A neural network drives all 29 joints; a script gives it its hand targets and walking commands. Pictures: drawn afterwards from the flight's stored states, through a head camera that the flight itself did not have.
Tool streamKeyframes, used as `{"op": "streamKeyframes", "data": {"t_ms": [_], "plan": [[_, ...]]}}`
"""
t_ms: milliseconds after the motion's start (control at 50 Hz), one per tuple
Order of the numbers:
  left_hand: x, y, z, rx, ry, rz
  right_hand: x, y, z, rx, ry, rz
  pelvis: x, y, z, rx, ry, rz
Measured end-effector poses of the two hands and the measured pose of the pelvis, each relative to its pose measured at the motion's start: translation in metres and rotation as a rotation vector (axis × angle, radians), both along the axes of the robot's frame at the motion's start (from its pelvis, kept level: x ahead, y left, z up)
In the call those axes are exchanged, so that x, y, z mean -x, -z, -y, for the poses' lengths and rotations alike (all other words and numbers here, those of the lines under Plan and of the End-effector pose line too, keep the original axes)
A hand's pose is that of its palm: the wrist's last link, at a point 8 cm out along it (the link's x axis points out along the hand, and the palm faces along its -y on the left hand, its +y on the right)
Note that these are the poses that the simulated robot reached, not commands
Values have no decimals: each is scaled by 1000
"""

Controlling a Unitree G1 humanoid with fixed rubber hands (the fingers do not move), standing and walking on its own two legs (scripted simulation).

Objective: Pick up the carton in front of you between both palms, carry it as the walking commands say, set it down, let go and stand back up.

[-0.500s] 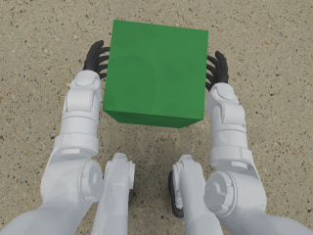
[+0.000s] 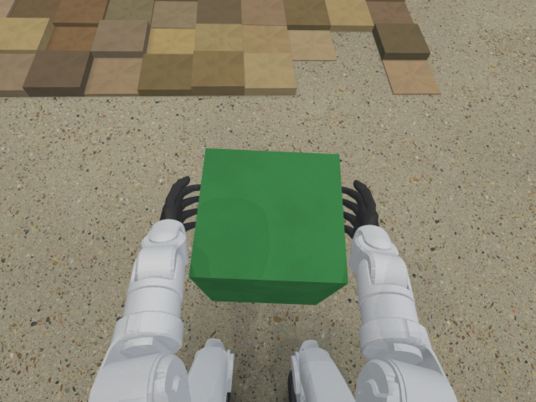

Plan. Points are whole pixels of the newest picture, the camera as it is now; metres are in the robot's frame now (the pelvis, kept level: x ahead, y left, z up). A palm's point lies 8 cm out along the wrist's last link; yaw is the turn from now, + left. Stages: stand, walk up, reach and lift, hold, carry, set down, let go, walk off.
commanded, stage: reach and lift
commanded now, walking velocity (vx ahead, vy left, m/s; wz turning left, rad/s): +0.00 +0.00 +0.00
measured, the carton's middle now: (267, 236) +0.40 +0.00 -0.10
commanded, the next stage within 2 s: hold in 1.52 s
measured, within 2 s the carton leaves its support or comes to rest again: neither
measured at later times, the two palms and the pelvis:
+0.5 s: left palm (146, 214) +0.34 +0.15 +0.12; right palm (414, 209) +0.34 -0.15 +0.12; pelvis +0.04 -0.01 +0.10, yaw +1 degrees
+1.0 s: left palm (137, 210) +0.33 +0.15 +0.14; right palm (422, 206) +0.34 -0.15 +0.14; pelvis +0.03 +0.00 +0.11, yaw +0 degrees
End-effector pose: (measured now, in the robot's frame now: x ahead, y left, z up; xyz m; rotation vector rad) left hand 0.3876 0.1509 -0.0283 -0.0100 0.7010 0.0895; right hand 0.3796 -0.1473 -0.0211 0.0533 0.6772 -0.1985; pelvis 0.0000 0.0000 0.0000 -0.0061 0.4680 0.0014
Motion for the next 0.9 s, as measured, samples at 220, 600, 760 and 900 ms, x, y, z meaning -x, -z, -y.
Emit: {"op": "streamKeyframes", "data": {"t_ms": [220,600,760,900], "plan": [[25,-67,2,-5,-20,-1,18,-66,2,7,-28,-2,-22,-57,5,-7,-3,175],[58,-160,6,-36,-32,24,42,-158,6,44,-92,21,-38,-109,7,-10,-6,494],[64,-160,4,-32,-36,1,47,-157,5,40,-91,-2,-28,-109,7,-9,-6,532],[61,-163,4,-26,-38,15,45,-161,4,37,-85,13,-26,-109,5,-9,-6,537]]}}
